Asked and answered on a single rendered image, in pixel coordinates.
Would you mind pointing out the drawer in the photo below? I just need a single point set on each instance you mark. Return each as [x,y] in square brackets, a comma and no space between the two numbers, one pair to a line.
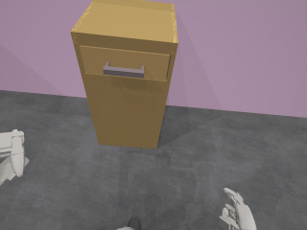
[95,59]

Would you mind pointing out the robot left foot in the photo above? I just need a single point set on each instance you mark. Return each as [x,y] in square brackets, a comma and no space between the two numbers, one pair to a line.
[134,223]

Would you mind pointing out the right robot hand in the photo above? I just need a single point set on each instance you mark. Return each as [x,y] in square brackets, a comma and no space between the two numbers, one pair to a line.
[240,218]

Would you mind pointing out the left robot hand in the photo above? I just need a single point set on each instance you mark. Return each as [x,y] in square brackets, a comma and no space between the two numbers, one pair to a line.
[11,148]

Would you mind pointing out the handle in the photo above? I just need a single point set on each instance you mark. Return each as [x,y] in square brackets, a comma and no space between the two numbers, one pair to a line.
[123,72]

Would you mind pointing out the cabinet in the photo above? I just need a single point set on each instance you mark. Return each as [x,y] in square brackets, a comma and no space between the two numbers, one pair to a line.
[127,111]

